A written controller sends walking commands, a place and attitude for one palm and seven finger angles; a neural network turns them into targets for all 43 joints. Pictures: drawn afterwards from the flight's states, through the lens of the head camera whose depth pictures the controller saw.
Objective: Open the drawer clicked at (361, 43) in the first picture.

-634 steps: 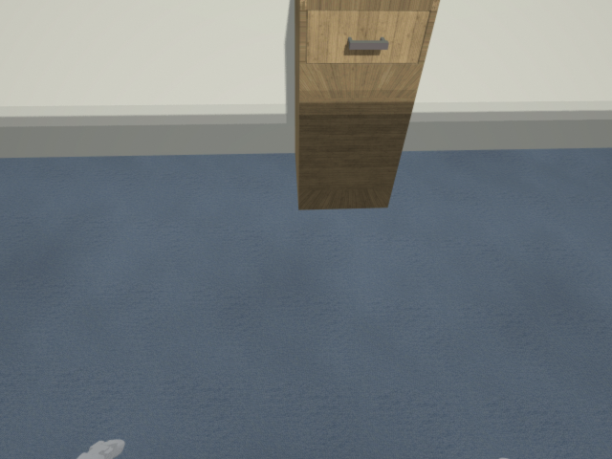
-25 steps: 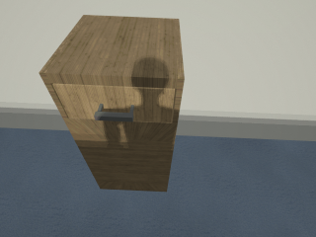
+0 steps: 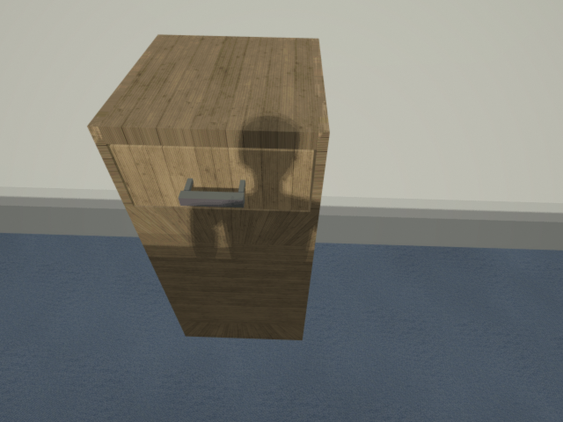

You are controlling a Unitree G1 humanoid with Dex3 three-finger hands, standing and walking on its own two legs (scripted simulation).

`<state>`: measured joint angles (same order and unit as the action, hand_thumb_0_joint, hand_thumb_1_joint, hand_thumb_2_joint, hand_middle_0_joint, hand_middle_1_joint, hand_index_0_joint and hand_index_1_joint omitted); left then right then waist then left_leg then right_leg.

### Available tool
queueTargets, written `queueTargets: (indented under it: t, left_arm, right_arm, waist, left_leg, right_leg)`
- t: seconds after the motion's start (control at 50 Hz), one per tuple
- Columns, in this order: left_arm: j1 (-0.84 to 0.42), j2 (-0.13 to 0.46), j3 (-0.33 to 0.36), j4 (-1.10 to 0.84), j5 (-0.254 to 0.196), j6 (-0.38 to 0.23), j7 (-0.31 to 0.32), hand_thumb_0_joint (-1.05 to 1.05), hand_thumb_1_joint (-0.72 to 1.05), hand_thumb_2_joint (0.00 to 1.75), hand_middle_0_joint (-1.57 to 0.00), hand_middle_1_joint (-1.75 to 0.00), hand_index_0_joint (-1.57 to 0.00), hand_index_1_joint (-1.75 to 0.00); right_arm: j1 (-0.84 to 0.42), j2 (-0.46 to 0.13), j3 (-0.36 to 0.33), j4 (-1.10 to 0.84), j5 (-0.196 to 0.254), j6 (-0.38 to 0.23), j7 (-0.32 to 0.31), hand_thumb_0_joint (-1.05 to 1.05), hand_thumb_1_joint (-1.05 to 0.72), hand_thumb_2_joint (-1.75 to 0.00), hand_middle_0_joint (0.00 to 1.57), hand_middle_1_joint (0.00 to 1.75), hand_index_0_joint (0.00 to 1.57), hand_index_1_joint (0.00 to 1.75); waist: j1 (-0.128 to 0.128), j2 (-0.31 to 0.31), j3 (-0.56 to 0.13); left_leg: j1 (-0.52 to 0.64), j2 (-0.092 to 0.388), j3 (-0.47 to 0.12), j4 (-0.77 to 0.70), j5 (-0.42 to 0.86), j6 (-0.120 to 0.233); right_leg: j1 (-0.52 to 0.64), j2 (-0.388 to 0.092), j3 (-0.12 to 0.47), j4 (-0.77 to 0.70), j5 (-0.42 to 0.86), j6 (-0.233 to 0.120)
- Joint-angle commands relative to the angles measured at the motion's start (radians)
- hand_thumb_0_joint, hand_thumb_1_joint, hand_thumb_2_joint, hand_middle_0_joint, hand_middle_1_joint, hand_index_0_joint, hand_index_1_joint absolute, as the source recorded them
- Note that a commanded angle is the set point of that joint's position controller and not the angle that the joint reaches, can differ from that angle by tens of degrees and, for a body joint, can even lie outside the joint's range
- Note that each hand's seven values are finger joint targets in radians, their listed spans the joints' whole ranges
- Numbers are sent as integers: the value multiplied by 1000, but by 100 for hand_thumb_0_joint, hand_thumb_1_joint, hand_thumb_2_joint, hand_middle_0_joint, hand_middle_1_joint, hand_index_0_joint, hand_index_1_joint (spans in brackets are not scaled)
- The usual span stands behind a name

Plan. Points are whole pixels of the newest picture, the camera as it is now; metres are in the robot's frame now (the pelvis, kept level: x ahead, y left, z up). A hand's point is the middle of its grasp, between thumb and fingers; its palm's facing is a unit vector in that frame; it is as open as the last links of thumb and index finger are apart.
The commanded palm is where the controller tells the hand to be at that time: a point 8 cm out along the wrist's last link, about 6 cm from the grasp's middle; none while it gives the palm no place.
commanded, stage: raise the hand with hooked fingers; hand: left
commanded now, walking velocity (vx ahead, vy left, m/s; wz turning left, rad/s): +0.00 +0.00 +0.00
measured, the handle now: (214, 191) +0.52 +0.17 +0.01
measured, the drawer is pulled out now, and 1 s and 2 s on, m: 0.00 0.00 0.00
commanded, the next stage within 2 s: move the hooked fingers above the handle in 1.96 s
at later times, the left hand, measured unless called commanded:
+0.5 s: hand (171, 407) +0.16 +0.17 -0.06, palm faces -0.11 -0.28 -0.95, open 8.7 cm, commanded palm +0.15 +0.21 +0.00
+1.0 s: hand (148, 317) +0.25 +0.21 +0.02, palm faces -0.03 -0.09 -0.99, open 11.7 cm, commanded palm +0.23 +0.22 +0.09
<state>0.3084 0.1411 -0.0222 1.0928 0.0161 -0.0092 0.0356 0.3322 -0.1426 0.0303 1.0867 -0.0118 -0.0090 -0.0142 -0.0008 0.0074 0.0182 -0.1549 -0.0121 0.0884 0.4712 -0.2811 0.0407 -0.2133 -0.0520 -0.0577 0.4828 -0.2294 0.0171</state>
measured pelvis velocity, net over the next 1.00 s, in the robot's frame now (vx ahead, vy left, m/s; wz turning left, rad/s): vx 0.04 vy -0.03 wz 0.00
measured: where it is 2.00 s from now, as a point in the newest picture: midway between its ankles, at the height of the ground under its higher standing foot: outside the picture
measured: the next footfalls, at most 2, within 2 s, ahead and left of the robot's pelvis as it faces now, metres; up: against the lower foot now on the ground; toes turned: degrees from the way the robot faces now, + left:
none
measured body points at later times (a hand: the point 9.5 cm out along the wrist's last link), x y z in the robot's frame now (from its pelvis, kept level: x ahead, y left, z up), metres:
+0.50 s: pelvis -0.01 -0.03 -0.02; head +0.01 -0.04 +0.43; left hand +0.16 +0.18 +0.00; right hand +0.23 -0.27 -0.08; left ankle -0.01 +0.09 -0.74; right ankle +0.02 -0.13 -0.74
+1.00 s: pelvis +0.04 -0.03 -0.02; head +0.08 -0.06 +0.43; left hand +0.25 +0.21 +0.07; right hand +0.22 -0.25 -0.14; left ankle -0.01 +0.09 -0.74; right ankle +0.02 -0.13 -0.74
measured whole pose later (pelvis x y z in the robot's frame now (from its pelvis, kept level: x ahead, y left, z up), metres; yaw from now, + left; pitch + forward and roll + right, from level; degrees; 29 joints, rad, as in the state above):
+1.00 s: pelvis +0.04 -0.03 -0.02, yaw +0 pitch +7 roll +1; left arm 0.35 0.43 -0.02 -0.14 0.97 -0.01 0.24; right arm 0.15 -0.24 0.02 0.59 -0.04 0.11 0.01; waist 0.08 0.06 -0.04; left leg -0.35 0.01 0.05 0.62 -0.38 0.00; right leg -0.43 0.01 0.01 0.67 -0.36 -0.03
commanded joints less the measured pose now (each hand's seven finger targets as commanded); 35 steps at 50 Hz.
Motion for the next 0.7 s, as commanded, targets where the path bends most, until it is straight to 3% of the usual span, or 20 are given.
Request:
queueTargets:
  t: [0.0, 0.02, 0.04, 0.06, 0.08, 0.1, 0.12, 0.14, 0.16, 0.2, 0.22, 0.28, 0.32, 0.38, 0.44, 0.5, 0.54, 0.6, 0.64, 0.68]
  left_arm:
    - [68, 75, 19, -26, -2, -9, 1, 0, 90, 90, -20, -30, -20, -30]
    - [70, 73, 20, -27, -2, -8, 1, 0, 90, 90, -20, -30, -20, -30]
    - [107, 124, 19, 5, 9, -22, 41, 0, 90, 90, -20, -30, -20, -30]
    - [-675, 407, 6, -1538, 128, -199, 48, 0, 88, 89, -20, -32, -20, -32]
    - [-231, 364, 42, -1250, 157, -97, 130, 0, 85, 88, -20, -33, -20, -33]
    - [-191, 272, 23, -1200, 100, -22, 186, 0, 83, 87, -21, -34, -21, -34]
    - [113, 67, -86, -1022, 127, 75, 197, 0, 81, 86, -21, -36, -21, -36]
    - [-29, 69, -137, -1224, 146, 71, 197, 0, 78, 85, -21, -37, -21, -37]
    - [5, 113, -124, -1249, 232, 64, 211, 0, 76, 84, -21, -39, -21, -39]
    - [14, 170, -122, -1229, 400, 56, 255, 0, 71, 82, -21, -42, -21, -42]
    - [-23, 164, -138, -1207, 497, 53, 277, 0, 69, 81, -22, -43, -22, -43]
    - [276, 148, -100, -1015, 740, 54, 327, 0, 62, 78, -22, -48, -22, -48]
    - [408, 172, -50, -992, 849, 27, 330, 0, 57, 76, -22, -51, -22, -51]
    - [316, 247, 10, -1112, 968, -12, 343, 0, 50, 73, -23, -55, -23, -55]
    - [191, 331, 82, -1269, 1044, -34, 392, 0, 43, 70, -23, -60, -23, -60]
    - [-51, 420, 127, -1447, 1092, -57, 453, 0, 36, 67, -24, -64, -24, -64]
    - [-147, 412, 106, -1487, 1079, -82, 474, 0, 32, 65, -24, -68, -24, -68]
    - [-234, 396, 70, -1495, 1038, -137, 465, 0, 25, 62, -25, -72, -25, -72]
    - [-216, 403, 79, -1424, 1020, -157, 449, 0, 20, 60, -25, -75, -25, -75]
    - [-174, 391, 72, -1340, 1004, -118, 414, 0, 15, 58, -25, -78, -25, -78]
  right_arm:
    - [62, -93, -23, -18, -2, -12, -9, 0, -90, -90, 20, 30, 20, 30]
    - [64, -95, -23, -16, -2, -13, -9, 0, -90, -90, 20, 30, 20, 30]
    - [-49, -136, -30, -83, 6, -25, -4, 0, -90, -90, 20, 30, 20, 30]
    - [-53, -275, -28, -435, 59, -178, -53, 0, -90, -90, 20, 30, 20, 30]
    - [-161, -199, -22, -376, 63, -282, -93, 0, -90, -90, 20, 30, 20, 30]
    - [-139, -200, -52, -308, 75, -321, -98, 0, -90, -90, 20, 30, 20, 30]
    - [-111, -138, -42, -306, 83, -326, -95, 0, -90, -90, 20, 30, 20, 30]
    - [-139, -159, -40, -387, 89, -344, -91, 0, -90, -90, 20, 30, 20, 30]
    - [-165, -194, -51, -400, 78, -359, -95, 0, -90, -90, 20, 30, 20, 30]
    - [-172, -231, -46, -461, 41, -354, -82, 0, -90, -90, 20, 30, 20, 30]
    - [-168, -234, -52, -492, 19, -335, -72, 0, -90, -90, 20, 30, 20, 30]
    - [-226, -243, -94, -601, -32, -236, -23, 0, -90, -90, 20, 30, 20, 30]
    - [-269, -231, -93, -646, -24, -133, 15, 0, -90, -90, 20, 30, 20, 30]
    - [-342, -214, -85, -704, -24, -27, 46, 0, -90, -90, 20, 30, 20, 30]
    - [-355, -192, -87, -731, -37, 24, 53, 0, -90, -90, 20, 30, 20, 30]
    - [-338, -184, -93, -721, -63, 44, 43, 0, -90, -90, 20, 30, 20, 30]
    - [-335, -174, -95, -709, -71, 38, 35, 0, -90, -90, 20, 30, 20, 30]
    - [-336, -179, -90, -690, -79, 22, 25, 0, -90, -90, 20, 30, 20, 30]
    - [-346, -183, -88, -685, -83, 21, 24, 0, -90, -90, 20, 30, 20, 30]
    - [-356, -184, -83, -679, -74, 31, 24, 0, -90, -90, 20, 30, 20, 30]
  waist:
    - [-1, -14, 103]
    - [0, -2, 94]
    - [39, -89, 140]
    - [-70, 251, -425]
    - [29, 333, -330]
    - [-3, 286, -232]
    - [-1, 174, -140]
    - [-9, 156, -57]
    - [-7, 110, -68]
    - [-36, -1, 12]
    - [-48, -137, 19]
    - [52, -254, 43]
    - [125, -255, -25]
    - [154, -224, -103]
    - [165, -12, -200]
    - [108, 87, -326]
    - [66, 107, -360]
    - [7, 63, -305]
    - [7, 1, -259]
    - [18, -44, -248]
  left_leg:
    - [-138, 109, -128, -169, -55, 5]
    - [-141, 110, -130, -172, -61, 5]
    - [-192, 134, -83, 10, 150, -27]
    - [123, 36, -102, -100, 237, -7]
    - [122, 75, -98, -128, 281, -34]
    - [-3, 75, -100, -154, 118, -71]
    - [-75, 78, -116, -158, 19, -54]
    - [-133, 58, -120, -134, -67, -42]
    - [-148, 52, -123, -104, -118, -32]
    - [-241, 23, -163, -53, -202, -18]
    - [-272, 15, -169, -21, -206, -19]
    - [-326, -25, -104, 66, -144, -27]
    - [-351, -33, -70, 78, -29, -40]
    - [-389, -36, -44, 100, 40, -40]
    - [-332, -38, -39, 129, 73, -31]
    - [-227, -46, -65, 218, 113, -19]
    - [-161, -47, -74, 275, 103, -10]
    - [-143, -50, -98, 333, 67, -1]
    - [-200, -52, -96, 328, 38, 2]
    - [-253, -50, -89, 293, 46, 3]
  right_leg:
    - [6, -49, 77, -88, -5, -48]
    - [12, -49, 75, -84, 1, -47]
    - [-31, -95, 96, -46, 320, -36]
    - [84, 38, 105, 49, 178, -57]
    - [-25, 43, 33, 114, -12, -78]
    - [-79, 48, -13, 150, -110, -60]
    - [-132, 45, -27, 129, -124, -47]
    - [-130, 38, -19, 92, -84, -42]
    - [-155, 45, 10, 63, -97, -49]
    - [-238, 60, 42, 65, -181, -57]
    - [-284, 67, 34, 74, -237, -56]
    - [-304, 70, 94, 20, -387, -70]
    - [-215, 74, 135, 48, -259, -92]
    - [-166, 62, 168, 107, -96, -96]
    - [-151, 72, 189, 154, -21, -106]
    - [-238, 78, 245, 180, 5, -107]
    - [-314, 64, 254, 171, -34, -98]
    - [-415, 60, 259, 146, -84, -87]
    - [-385, 57, 240, 138, -77, -76]
    - [-300, 56, 211, 131, -2, -65]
